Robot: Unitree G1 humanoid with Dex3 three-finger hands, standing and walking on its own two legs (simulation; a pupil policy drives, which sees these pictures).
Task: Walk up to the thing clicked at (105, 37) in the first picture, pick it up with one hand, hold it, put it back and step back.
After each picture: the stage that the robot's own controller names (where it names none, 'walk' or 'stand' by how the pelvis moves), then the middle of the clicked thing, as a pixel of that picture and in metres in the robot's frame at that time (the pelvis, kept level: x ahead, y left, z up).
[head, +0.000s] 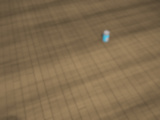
stand; (106, 36) +1.50 -0.26 -0.72
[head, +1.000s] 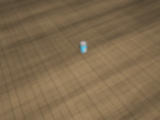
walk; (83, 46) +1.38 +0.10 -0.70
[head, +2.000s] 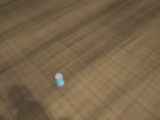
walk; (59, 79) +0.86 +0.28 -0.71
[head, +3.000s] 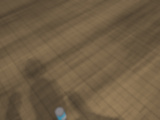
walk; (60, 114) +0.53 +0.27 -0.72
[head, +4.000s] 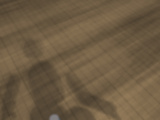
stand; out of the picture +0.42 +0.23 -0.70
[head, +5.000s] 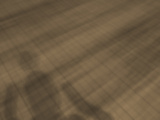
stand; out of the picture +0.39 +0.24 -0.72
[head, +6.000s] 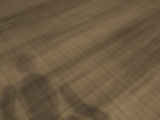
stand; out of the picture +0.38 +0.24 -0.73
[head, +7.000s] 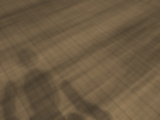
stand; out of the picture +0.38 +0.25 -0.73
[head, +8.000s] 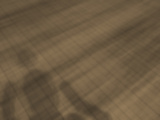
stand; out of the picture +0.37 +0.25 -0.73
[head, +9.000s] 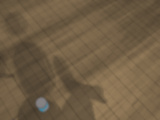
go down; (42, 104) +0.41 +0.24 -0.61
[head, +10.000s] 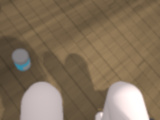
go down; (21, 60) +0.46 +0.26 -0.31
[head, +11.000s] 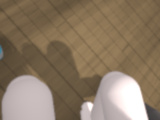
close in; out of the picture +0.45 +0.29 -0.26
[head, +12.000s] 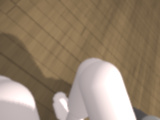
close in; out of the picture +0.43 +0.32 -0.22
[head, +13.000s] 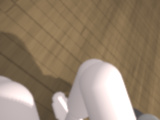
close; out of the picture +0.43 +0.32 -0.23
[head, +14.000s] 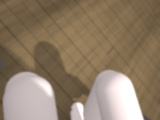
lift; out of the picture +0.36 +0.28 -0.17
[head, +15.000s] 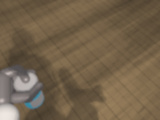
lift; (30, 91) +0.32 +0.19 -0.01
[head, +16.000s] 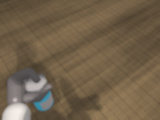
hold; (40, 93) +0.33 +0.16 -0.02
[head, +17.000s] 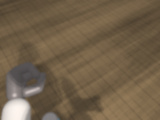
hold; out of the picture +0.30 +0.16 -0.24
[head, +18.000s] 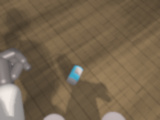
crouch; (74, 75) +0.56 +0.02 -0.55
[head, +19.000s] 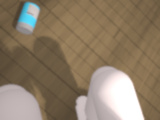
lower; (28, 18) +0.61 +0.10 -0.28
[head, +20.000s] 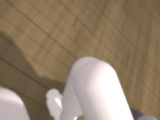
lower; out of the picture +0.61 +0.15 -0.25
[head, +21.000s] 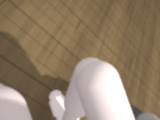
lower; out of the picture +0.61 +0.16 -0.25
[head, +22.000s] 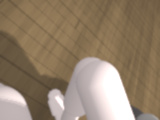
lower; out of the picture +0.61 +0.16 -0.25
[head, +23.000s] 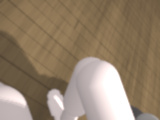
lower; out of the picture +0.61 +0.16 -0.25
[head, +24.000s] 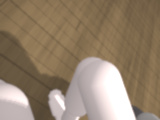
open; out of the picture +0.61 +0.16 -0.25
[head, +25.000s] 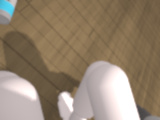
stand; (4, 6) +0.62 +0.15 -0.26
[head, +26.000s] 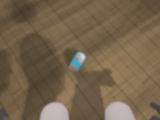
walk; (77, 62) +0.59 +0.04 -0.51
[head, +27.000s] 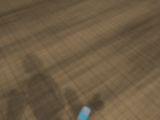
stand; (83, 115) +0.54 +0.01 -0.69
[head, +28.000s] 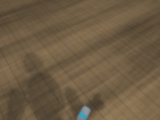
stand; (83, 115) +0.54 +0.02 -0.69
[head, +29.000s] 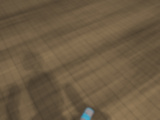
stand; (86, 116) +0.55 +0.00 -0.73
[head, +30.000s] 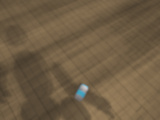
walk; (81, 92) +0.59 -0.02 -0.73
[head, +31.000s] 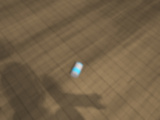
walk; (76, 70) +0.78 +0.04 -0.73
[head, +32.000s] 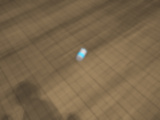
walk; (81, 54) +1.11 +0.12 -0.73
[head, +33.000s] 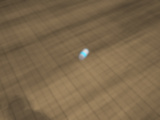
stand; (83, 54) +1.24 +0.02 -0.74
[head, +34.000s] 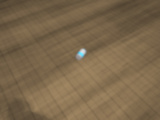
stand; (80, 54) +1.25 +0.05 -0.75
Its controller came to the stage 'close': yes
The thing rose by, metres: 0.70
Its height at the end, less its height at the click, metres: -0.02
